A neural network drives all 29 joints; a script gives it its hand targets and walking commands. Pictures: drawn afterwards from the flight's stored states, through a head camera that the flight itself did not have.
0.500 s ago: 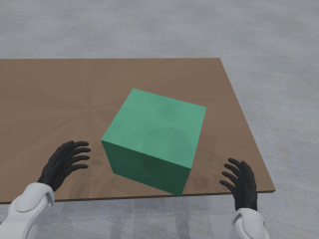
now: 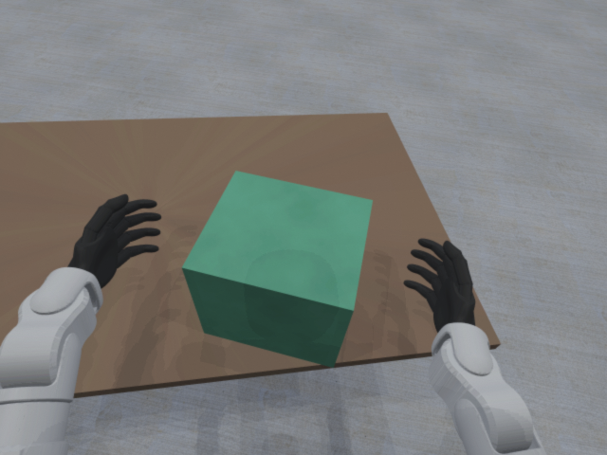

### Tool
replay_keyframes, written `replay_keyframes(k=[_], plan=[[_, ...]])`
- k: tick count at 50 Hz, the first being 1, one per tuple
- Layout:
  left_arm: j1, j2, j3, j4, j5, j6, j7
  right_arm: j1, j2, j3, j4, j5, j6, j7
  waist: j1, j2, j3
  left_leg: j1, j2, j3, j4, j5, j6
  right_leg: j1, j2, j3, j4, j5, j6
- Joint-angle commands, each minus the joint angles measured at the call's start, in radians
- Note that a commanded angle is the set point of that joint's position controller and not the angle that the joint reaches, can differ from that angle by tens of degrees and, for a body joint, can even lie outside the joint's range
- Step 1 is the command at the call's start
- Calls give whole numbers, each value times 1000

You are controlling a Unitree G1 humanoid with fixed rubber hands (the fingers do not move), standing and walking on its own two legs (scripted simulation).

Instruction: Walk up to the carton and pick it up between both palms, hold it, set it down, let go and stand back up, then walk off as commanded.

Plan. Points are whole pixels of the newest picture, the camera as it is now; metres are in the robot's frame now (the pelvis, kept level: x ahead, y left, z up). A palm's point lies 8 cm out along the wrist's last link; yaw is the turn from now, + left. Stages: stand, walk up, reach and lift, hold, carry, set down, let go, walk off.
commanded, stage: reach and lift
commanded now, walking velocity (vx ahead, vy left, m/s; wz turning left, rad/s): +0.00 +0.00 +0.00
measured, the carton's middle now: (284, 269) +0.39 +0.05 -0.01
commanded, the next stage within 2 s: none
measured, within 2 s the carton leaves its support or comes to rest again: neither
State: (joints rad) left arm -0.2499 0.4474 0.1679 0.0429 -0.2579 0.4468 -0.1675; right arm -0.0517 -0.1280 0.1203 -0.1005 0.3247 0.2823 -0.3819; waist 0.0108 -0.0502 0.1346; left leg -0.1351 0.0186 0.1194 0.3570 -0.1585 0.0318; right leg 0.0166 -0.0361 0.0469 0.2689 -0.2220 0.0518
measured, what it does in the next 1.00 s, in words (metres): stands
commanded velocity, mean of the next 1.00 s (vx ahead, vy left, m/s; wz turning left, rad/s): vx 0.00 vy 0.00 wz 0.00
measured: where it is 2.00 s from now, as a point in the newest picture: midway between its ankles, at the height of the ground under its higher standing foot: outside the picture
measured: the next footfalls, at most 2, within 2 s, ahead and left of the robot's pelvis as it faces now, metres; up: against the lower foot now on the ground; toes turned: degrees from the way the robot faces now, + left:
none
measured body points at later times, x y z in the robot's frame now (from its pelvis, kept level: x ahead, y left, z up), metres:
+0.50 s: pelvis -0.03 +0.02 -0.01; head +0.01 +0.05 +0.44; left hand +0.42 +0.24 +0.13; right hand +0.36 -0.16 +0.10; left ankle +0.03 +0.10 -0.75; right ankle -0.04 -0.15 -0.75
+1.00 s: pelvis -0.02 +0.00 -0.02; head +0.05 +0.03 +0.42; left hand +0.40 +0.21 +0.00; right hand +0.35 -0.14 +0.00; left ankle +0.03 +0.10 -0.75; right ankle -0.04 -0.15 -0.75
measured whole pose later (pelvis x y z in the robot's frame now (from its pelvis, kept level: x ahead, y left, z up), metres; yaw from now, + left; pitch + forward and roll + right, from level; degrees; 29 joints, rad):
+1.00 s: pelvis -0.02 +0.00 -0.02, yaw +2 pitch +15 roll -4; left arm -0.68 0.30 0.03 0.94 -0.18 -0.04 -0.07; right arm -0.45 0.03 -0.04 0.66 0.14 -0.05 -0.34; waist -0.07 0.01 -0.12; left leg -0.67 0.05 0.02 0.58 -0.17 0.03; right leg -0.48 0.00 -0.04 0.47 -0.25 0.05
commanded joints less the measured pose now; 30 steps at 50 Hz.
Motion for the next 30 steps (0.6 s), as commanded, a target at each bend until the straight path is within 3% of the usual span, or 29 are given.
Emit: replay_keyframes(k=[1, 2, 3, 4, 5, 6, 7, 9, 10, 11, 12, 13, 14, 15, 16, 17, 18, 19, 20, 21, 22, 23, 24, 25, 26, 28, 29, 30], plan=[[-506, 256, 55, -31, -27, -58, 10, -434, -85, -162, -108, -34, -1, 21, -50, 145, -402, 310, 22, -64, -4, 191, -39, -194, 29, -55, -33, 224, -53], [-558, 242, 43, -39, -28, -67, 21, -481, -77, -155, -96, -36, 15, 28, -34, 153, -401, 282, 17, -57, -22, 118, -32, -199, 24, -48, -38, 147, -58], [-683, 244, 33, 9, -44, -79, 34, -590, -86, -174, -66, -56, 22, 40, -47, 135, -416, 236, 21, -56, -28, 43, -22, -230, 24, -54, -32, 81, -63], [-650, 220, -26, 68, -55, -85, 39, -574, -62, -182, -24, -54, 34, 44, -57, 172, -391, 230, 22, -61, -37, -9, -22, -250, 20, -62, -29, 45, -70], [-699, 224, -32, 33, -69, -99, 45, -610, -69, -207, -45, -69, 25, 46, -88, 153, -479, 254, 22, -66, -26, -14, -13, -223, 25, -57, -25, 67, -66], [-636, 186, -23, 63, -54, -87, 55, -561, -48, -206, 10, -61, 33, 46, -73, 178, -469, 271, 39, -82, -11, 48, -31, -210, 37, -51, -6, 129, -66], [-667, 203, -21, 95, -56, -96, 48, -584, -30, -166, -15, -49, 25, 45, -64, 159, -533, 300, 26, -71, 9, 105, -25, -192, 33, -57, 1, 183, -55], [-766, 211, -30, 20, -57, -116, 66, -666, -72, -206, -32, -32, 4, 50, -84, 236, -669, 336, 23, -84, 25, 154, -40, -223, 42, -61, 13, 217, -60], [-861, 218, -65, 103, -83, -138, 70, -761, -59, -209, 41, -45, 15, 53, -105, 232, -720, 287, 30, -89, 48, 144, -39, -272, 41, -66, 26, 185, -67], [-828, 202, -41, 200, -64, -133, 66, -749, -31, -185, 69, -55, 25, 59, -92, 190, -649, 271, 19, -84, 38, 146, -26, -243, 39, -71, 26, 193, -57], [-914, 222, -52, 263, -64, -144, 68, -819, -80, -220, 106, -68, 27, 59, -87, 173, -649, 230, 33, -98, 21, 80, -28, -267, 44, -71, 27, 129, -63], [-812, 206, -66, 283, -63, -131, 65, -744, -76, -192, 119, -68, 38, 61, -98, 167, -651, 274, 35, -95, 53, 185, -33, -229, 52, -80, 37, 235, -59], [-856, 213, -51, 323, -25, -128, 64, -777, -120, -263, 204, -102, 32, 58, -122, 200, -657, 318, 54, -120, 47, 136, -61, -295, 57, -83, 28, 176, -61], [-904, 209, -28, 294, -2, -118, 77, -824, -135, -249, 206, -85, 20, 68, -98, 236, -645, 314, 55, -125, 53, 133, -82, -292, 63, -96, 32, 147, -67], [-898, 197, -55, 305, -20, -132, 73, -823, -123, -243, 224, -73, 20, 71, -98, 228, -663, 327, 59, -142, 44, 92, -77, -302, 63, -95, 22, 104, -74], [-966, 203, -69, 242, -32, -153, 85, -861, -135, -273, 168, -85, -3, 72, -122, 218, -756, 337, 57, -149, 57, 100, -86, -314, 62, -95, 26, 137, -66], [-1015, 227, -46, 371, -35, -167, 92, -922, -104, -221, 240, -80, 10, 80, -85, 209, -731, 286, 45, -137, 69, 85, -66, -320, 52, -87, 37, 123, -57], [-988, 217, -46, 285, -23, -168, 101, -916, -117, -241, 162, -66, -4, 79, -93, 189, -834, 311, 35, -130, 79, 138, -57, -277, 63, -89, 53, 199, -61], [-1021, 208, -51, 402, -22, -164, 105, -930, -120, -244, 266, -73, -8, 83, -101, 208, -776, 291, 37, -127, 86, 144, -70, -330, 65, -93, 48, 163, -64], [-1019, 241, -46, 374, -21, -176, 103, -942, -108, -226, 203, -80, -17, 78, -94, 161, -822, 295, 38, -134, 99, 203, -58, -279, 67, -98, 57, 260, -48], [-1051, 210, -53, 460, -14, -178, 101, -962, -112, -238, 293, -90, -20, 86, -106, 171, -794, 331, 41, -146, 95, 226, -69, -318, 71, -104, 62, 245, -48], [-1032, 191, -86, 464, -28, -180, 93, -963, -112, -227, 313, -75, -21, 87, -133, 182, -751, 326, 35, -134, 102, 235, -72, -335, 72, -115, 45, 226, -56], [-1052, 178, -59, 561, -1, -189, 96, -962, -99, -229, 401, -93, -25, 96, -111, 170, -763, 334, 47, -146, 91, 192, -75, -378, 78, -119, 46, 175, -58], [-1060, 183, -75, 603, -1, -197, 96, -981, -108, -215, 401, -74, -26, 95, -92, 161, -722, 290, 38, -127, 80, 140, -62, -385, 69, -118, 42, 139, -59], [-1078, 194, -76, 568, 1, -216, 105, -1000, -139, -238, 395, -80, -42, 101, -98, 195, -773, 275, 46, -132, 94, 154, -76, -396, 74, -117, 53, 130, -75], [-1025, 136, -108, 525, -7, -243, 103, -958, -113, -220, 375, -58, -86, 97, -104, 227, -786, 354, 40, -138, 117, 296, -95, -381, 80, -125, 50, 230, -65], [-988, 94, -137, 466, -20, -239, 94, -928, -85, -198, 345, -55, -95, 85, -139, 228, -821, 388, 35, -139, 139, 390, -100, -367, 84, -128, 51, 307, -62], [-960, 114, -92, 533, -9, -238, 79, -871, -68, -161, 421, -44, -99, 84, -120, 216, -777, 413, 42, -139, 154, 452, -98, -369, 85, -125, 46, 313, -53]])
